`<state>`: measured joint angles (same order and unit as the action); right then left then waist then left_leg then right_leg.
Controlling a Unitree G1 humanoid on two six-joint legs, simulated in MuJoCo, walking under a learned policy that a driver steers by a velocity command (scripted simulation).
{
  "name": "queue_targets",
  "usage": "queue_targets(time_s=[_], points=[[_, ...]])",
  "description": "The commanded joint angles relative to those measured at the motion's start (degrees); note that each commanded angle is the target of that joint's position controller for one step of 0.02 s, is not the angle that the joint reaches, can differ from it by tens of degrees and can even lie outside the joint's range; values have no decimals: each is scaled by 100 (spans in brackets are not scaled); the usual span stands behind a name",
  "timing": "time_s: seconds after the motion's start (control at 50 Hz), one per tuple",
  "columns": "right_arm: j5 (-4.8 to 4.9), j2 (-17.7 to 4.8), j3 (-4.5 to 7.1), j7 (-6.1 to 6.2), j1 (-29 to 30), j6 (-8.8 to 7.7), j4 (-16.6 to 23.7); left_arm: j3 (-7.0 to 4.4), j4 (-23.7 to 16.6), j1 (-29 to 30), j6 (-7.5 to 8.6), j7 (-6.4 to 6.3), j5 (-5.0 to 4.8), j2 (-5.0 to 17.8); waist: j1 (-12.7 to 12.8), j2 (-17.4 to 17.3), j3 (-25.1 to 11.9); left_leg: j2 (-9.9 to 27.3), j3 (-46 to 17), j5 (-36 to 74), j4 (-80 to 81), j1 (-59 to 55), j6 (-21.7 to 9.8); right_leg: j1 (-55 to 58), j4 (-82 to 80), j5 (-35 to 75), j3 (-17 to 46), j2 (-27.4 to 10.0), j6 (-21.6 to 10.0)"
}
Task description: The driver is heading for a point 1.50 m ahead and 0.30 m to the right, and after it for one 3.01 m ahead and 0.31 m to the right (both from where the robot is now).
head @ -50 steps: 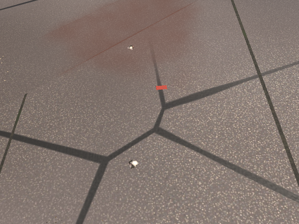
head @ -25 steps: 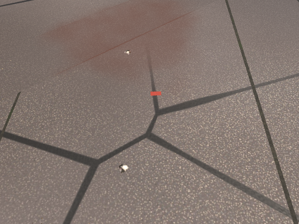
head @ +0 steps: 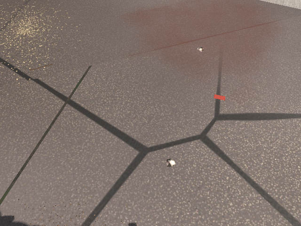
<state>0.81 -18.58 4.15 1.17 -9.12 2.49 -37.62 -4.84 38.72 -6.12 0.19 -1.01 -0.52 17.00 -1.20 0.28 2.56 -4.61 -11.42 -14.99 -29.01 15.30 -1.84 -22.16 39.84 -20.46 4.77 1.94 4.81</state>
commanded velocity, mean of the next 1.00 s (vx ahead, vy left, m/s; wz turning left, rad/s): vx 0.31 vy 0.00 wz -0.24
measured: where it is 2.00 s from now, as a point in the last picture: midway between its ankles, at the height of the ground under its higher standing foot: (208, 216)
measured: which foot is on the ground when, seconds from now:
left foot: down 0.00-0.70, up 0.72-1.00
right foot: up 0.00-0.04, down 0.06-0.34, up 0.36-0.68, down 0.70-1.00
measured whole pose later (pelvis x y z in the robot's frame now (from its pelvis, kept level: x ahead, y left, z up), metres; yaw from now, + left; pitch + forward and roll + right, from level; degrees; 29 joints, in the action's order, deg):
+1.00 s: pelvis +0.31 -0.18 +0.01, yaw -18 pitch +0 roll -1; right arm 0.4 -17.7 2.5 0.2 -11.1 -3.8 -41.5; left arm -2.1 41.0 -17.1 5.1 1.4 0.9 15.0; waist 1.5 -2.4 1.9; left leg 7.0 -3.2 -3.8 -55.2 41.3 1.5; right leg -6.7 16.9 -10.7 -2.1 5.6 -5.4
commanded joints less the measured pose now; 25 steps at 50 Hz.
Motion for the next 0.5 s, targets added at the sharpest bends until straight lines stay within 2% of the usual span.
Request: queue_targets(time_s=[0.02,0.04,0.06,0.08,0.1,0.12,0.14,0.16,0.18,0.2,0.22,0.28,0.3,0.32,0.34,0.36,0.38,0.4,0.42,0.46,0.5], points=[[25,-703,152,36,313,-29,423,-129,-319,-223,171,96,-4,481,151,-1055,-894,1321,-1300,2313,174,-705,-842,564,-1139,715,-232,-67,-167],[10,-463,57,53,238,-43,378,-86,-298,-276,199,126,63,373,214,-929,-884,1148,-1198,1768,132,-473,-593,1126,-1910,1586,-165,-199,-279],[-154,-94,-67,56,-138,-88,280,-56,-375,-216,222,129,199,488,24,-289,-1032,773,-789,670,-268,-182,-225,1717,-2097,2557,611,-903,-494],[-279,-13,-89,40,-660,-143,159,19,-491,217,224,137,317,597,-540,747,-821,220,-145,-986,-527,130,101,1544,-1941,3624,1424,-1519,-1092],[-311,-266,-35,52,-558,-174,168,101,-462,340,242,170,311,346,-490,1083,-677,439,93,-1169,-344,-158,356,864,-2132,2997,1818,-1800,-1710],[-294,-454,19,61,-372,-199,116,111,-491,467,256,203,203,305,-396,903,-477,516,179,-566,-42,-349,427,775,-2109,2214,1560,-1407,-1568],[-286,-471,35,57,-129,-217,95,53,-406,214,231,190,133,468,-181,835,-585,371,350,-337,6,-414,416,883,-2097,1090,1315,-1040,-1303],[-247,-461,51,52,38,-213,119,14,-370,-16,204,159,66,685,-45,869,-512,262,533,-475,-91,-375,399,819,-2212,40,1349,-915,-1230],[-207,-421,47,41,114,-230,165,-2,-344,-156,174,116,37,815,2,903,-326,225,718,-671,-198,-181,391,720,-2367,-847,1578,-956,-1278],[-155,-348,34,29,142,-286,174,-14,-341,-301,136,77,30,910,28,971,-133,182,891,-821,-294,11,364,643,-2509,-1462,1813,-997,-1348],[-115,-298,30,17,134,-369,166,-13,-352,-434,112,41,24,892,69,1047,-32,179,955,-875,-318,177,324,667,-2584,-1754,2044,-1047,-1438],[-67,-180,41,-70,18,-661,94,7,-460,-493,74,-24,-40,771,7,1044,-85,294,905,-725,49,-16,116,671,-2442,-1661,2304,-1008,-1558],[-56,-172,60,-101,-180,-738,23,17,-555,-341,61,-30,-65,710,-128,926,-184,378,860,-574,312,-492,5,397,-2266,-1493,2178,-865,-1481],[-66,-282,115,-122,-469,-793,-69,49,-717,-77,70,-29,-78,570,-319,611,-280,563,725,-615,450,-1013,-120,-36,-1881,-1229,1824,-626,-1300],[-89,-469,187,-123,-837,-826,-170,100,-896,137,106,-15,-94,367,-469,17,-275,997,126,-1171,798,-1629,-339,-796,-1002,-928,1198,-197,-1034],[-98,-767,277,-128,-1294,-824,-315,154,-1075,184,170,14,-154,148,-499,-965,-227,1761,-1074,-1871,1384,-2184,-776,-1704,262,-729,298,289,-778],[-91,-879,328,-133,-1404,-817,-368,100,-1207,326,215,39,-187,407,-527,-1296,275,2638,-2038,-1488,1690,-2273,-1271,-2730,1167,-1275,86,41,-732],[-91,-663,279,-90,-1427,-819,-362,37,-1149,204,245,59,-195,554,-457,-796,404,2837,-2007,-892,1606,-2392,-1403,-3208,1985,-1264,242,-260,-712],[-86,-543,239,-52,-1409,-811,-349,52,-1067,43,248,94,-202,466,-378,-521,349,2714,-1616,-471,1560,-2572,-1303,-3448,2360,-960,334,-367,-709],[-91,-466,191,-28,-1264,-751,-359,88,-1069,82,228,199,-169,357,-327,-510,311,2431,-699,279,1678,-2574,-1002,-3561,2507,-362,280,-578,-646],[-103,-497,166,-12,-980,-709,-324,142,-1116,223,227,317,-121,245,-294,-559,363,2056,201,956,1872,-1923,-810,-2992,2090,282,-82,-628,-484]])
